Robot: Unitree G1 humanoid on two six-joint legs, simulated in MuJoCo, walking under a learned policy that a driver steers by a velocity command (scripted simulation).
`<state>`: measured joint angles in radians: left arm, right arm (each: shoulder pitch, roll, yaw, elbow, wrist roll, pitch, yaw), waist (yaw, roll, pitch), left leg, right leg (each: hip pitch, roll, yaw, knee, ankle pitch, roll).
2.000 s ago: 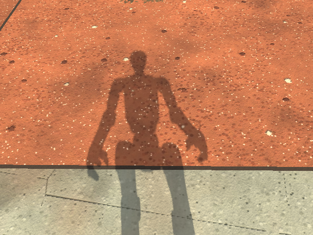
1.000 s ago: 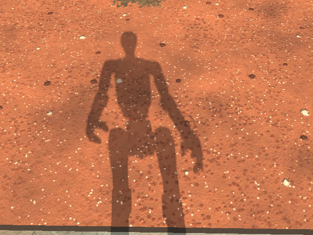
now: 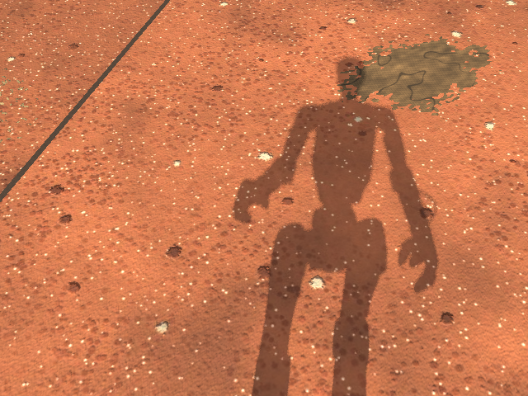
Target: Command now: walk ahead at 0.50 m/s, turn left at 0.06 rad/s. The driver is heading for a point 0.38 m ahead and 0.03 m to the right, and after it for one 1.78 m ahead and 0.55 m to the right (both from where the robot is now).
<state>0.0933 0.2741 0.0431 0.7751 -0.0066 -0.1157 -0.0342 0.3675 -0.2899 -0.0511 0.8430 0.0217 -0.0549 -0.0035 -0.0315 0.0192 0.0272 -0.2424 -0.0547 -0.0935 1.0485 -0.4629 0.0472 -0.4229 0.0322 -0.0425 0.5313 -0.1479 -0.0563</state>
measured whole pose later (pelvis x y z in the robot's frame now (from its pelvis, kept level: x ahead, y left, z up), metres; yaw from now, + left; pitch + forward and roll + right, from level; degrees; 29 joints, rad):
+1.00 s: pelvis +0.28 -0.01 +0.02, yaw -22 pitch +2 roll +3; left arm 0.24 0.29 0.07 0.71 0.00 0.02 0.03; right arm 0.07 -0.32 -0.10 0.81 0.00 0.02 -0.05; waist 0.02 0.03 0.03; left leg -0.58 -0.01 -0.02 1.08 -0.35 -0.05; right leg -0.30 0.02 0.06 0.47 -0.21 -0.05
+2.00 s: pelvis +0.50 -0.07 +0.00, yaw -27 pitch +2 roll +0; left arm 0.49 0.25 0.06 0.88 -0.02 -0.06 0.01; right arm -0.07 -0.26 -0.02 0.75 0.02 -0.08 0.06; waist 0.10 0.02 0.04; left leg -0.57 0.02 0.03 0.53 -0.02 0.05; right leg 0.17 0.00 0.01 0.18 -0.38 0.00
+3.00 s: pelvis +1.01 -0.33 +0.01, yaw -26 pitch +2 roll -2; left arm 0.35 0.28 0.06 0.89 -0.02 -0.08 -0.01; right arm 0.05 -0.27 -0.03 0.80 0.01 -0.07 0.03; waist 0.08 0.05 0.02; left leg -0.62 0.10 -0.03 0.57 0.05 0.00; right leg 0.02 0.05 -0.05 0.21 -0.26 -0.03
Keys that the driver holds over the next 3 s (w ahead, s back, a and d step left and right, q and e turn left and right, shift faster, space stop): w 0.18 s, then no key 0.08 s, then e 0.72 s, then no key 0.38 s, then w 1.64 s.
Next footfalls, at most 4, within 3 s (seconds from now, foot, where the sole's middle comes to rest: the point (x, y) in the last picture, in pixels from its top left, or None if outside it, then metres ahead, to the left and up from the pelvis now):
0.38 left None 0.40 0.13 -0.76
0.80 right None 0.30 -0.11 -0.76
1.24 left None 0.40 0.10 -0.76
2.04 left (294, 294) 0.74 -0.06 -0.76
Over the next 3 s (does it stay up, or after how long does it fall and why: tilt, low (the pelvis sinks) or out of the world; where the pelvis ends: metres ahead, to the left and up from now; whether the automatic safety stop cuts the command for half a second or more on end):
stays up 1.01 -0.33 0.01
